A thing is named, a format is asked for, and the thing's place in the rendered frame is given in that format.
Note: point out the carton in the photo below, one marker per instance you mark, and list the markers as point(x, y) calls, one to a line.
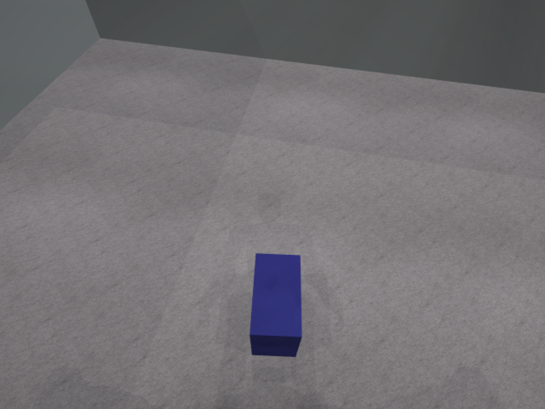
point(275, 325)

